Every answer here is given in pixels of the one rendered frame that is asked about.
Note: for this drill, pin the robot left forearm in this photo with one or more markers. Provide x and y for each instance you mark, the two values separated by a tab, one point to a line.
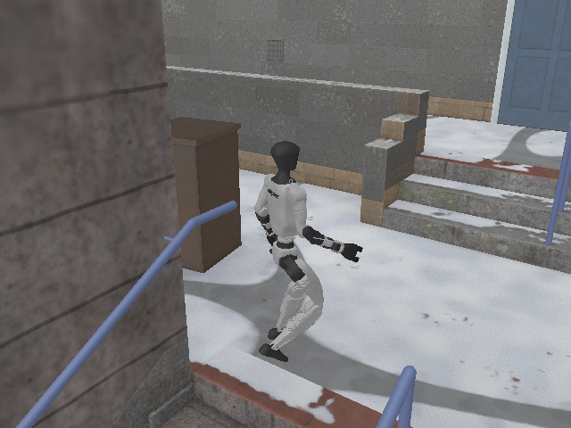
265	222

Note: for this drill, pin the left robot hand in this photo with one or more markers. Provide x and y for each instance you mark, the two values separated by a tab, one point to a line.
272	238

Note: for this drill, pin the robot head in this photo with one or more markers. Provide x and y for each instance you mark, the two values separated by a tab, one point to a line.
285	155

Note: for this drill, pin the right robot hand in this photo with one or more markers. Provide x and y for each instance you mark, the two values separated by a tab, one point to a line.
350	251

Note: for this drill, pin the robot right upper arm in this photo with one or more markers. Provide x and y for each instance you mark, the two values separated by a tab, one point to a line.
298	197

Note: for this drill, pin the robot left upper arm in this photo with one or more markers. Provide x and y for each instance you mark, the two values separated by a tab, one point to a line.
260	207

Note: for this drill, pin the robot right forearm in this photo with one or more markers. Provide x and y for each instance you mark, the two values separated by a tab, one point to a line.
308	232

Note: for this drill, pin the robot right shin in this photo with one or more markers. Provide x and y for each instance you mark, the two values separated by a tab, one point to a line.
298	325

